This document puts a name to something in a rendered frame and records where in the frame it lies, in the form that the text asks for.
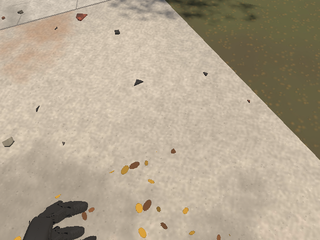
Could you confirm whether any robot left hand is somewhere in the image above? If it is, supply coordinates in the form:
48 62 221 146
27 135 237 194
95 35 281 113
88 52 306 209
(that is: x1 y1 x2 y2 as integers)
23 200 97 240

